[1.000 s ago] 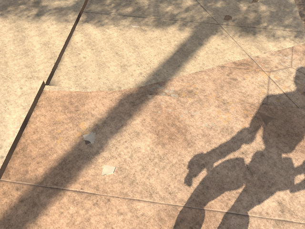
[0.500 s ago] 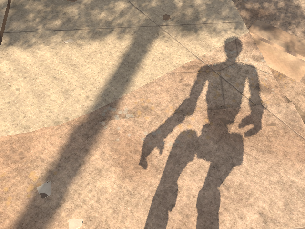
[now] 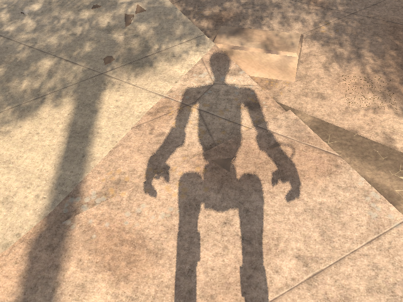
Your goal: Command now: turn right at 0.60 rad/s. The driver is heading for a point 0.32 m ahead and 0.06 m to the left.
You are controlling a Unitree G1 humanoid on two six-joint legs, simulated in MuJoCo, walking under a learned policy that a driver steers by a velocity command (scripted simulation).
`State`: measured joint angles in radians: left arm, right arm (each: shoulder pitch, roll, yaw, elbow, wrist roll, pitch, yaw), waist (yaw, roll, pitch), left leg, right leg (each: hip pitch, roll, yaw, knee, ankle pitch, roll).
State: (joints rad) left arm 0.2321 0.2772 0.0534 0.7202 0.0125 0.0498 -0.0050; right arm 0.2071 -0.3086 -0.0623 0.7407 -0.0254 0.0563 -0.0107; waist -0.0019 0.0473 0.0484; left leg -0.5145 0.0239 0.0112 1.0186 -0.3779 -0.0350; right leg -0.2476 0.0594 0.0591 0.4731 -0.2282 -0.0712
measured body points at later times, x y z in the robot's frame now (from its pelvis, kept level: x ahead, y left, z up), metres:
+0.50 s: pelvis +0.01 +0.03 +0.00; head +0.04 +0.05 +0.45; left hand +0.17 +0.27 -0.13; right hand +0.08 -0.25 -0.10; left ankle +0.02 +0.12 -0.74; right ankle -0.03 -0.09 -0.70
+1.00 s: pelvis +0.00 +0.01 +0.00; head +0.01 +0.00 +0.45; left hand +0.14 +0.26 -0.13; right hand +0.02 -0.27 -0.14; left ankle +0.02 +0.12 -0.74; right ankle -0.03 -0.09 -0.74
